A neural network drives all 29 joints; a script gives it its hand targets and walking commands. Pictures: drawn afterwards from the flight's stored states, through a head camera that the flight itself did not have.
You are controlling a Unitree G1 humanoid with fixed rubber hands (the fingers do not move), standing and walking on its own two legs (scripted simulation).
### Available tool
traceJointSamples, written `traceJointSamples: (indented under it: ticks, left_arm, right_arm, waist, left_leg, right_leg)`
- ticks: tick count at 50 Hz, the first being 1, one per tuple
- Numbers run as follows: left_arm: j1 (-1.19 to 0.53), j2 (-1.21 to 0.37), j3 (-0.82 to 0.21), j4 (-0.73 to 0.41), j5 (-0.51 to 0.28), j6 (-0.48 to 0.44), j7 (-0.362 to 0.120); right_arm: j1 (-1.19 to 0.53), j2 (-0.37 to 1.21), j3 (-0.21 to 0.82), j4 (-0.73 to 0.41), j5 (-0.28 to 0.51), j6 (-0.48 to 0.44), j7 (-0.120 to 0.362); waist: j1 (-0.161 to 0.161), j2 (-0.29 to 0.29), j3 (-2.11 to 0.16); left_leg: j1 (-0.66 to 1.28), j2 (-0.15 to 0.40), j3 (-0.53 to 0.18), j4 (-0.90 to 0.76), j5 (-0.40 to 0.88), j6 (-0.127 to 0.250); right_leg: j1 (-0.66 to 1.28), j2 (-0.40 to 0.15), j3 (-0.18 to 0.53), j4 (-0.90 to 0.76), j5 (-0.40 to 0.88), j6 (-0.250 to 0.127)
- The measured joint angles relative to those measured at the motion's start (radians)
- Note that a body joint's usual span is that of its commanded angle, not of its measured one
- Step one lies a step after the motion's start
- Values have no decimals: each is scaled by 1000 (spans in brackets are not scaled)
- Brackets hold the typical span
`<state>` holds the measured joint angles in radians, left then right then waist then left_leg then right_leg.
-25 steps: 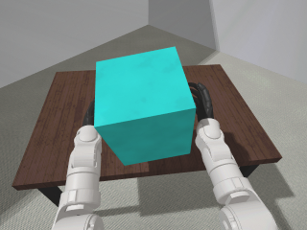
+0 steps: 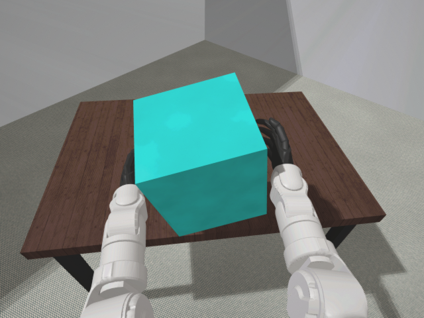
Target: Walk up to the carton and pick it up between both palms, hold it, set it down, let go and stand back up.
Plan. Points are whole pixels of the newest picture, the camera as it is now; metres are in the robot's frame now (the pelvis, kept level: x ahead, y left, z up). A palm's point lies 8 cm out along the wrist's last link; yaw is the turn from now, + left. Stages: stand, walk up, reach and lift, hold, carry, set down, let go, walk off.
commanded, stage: set down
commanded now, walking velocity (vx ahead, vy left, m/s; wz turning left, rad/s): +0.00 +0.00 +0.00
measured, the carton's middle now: (204, 161) +0.41 +0.03 +0.08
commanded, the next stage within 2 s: none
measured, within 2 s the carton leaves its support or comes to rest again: neither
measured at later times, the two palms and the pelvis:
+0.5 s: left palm (143, 173) +0.40 +0.16 +0.05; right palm (276, 150) +0.44 -0.13 +0.09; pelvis +0.05 -0.01 +0.00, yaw +0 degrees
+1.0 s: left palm (146, 188) +0.39 +0.16 +0.01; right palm (274, 163) +0.43 -0.13 +0.05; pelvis +0.04 -0.01 +0.00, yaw +0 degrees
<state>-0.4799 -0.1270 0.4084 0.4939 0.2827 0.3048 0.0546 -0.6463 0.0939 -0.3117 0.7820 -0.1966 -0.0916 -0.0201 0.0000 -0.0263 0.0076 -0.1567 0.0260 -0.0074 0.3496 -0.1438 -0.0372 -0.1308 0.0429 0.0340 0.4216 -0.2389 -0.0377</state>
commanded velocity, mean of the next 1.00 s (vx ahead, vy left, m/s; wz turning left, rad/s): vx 0.00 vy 0.00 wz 0.00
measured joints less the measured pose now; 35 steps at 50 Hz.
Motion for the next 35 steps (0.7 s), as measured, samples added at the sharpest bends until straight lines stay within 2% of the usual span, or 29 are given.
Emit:
traceJointSamples:
  ticks: [8,22,35]
  left_arm:
    - [0,-14,9,22,0,-62,15]
    - [0,-26,33,23,0,-105,11]
    - [3,-43,61,23,0,-150,10]
  right_arm:
    - [0,0,-23,14,-9,-47,10]
    - [0,0,-18,17,0,-78,9]
    - [0,-9,-18,80,0,-162,2]
  waist:
    - [0,0,0]
    - [0,0,5]
    - [0,0,16]
  left_leg:
    - [0,0,0,-11,-16,0]
    - [0,0,0,-12,-51,-2]
    - [-52,0,0,-12,-37,-11]
  right_leg:
    - [-4,0,-1,0,-22,-4]
    - [-5,0,-1,0,-53,-2]
    - [-56,0,-3,0,-52,-17]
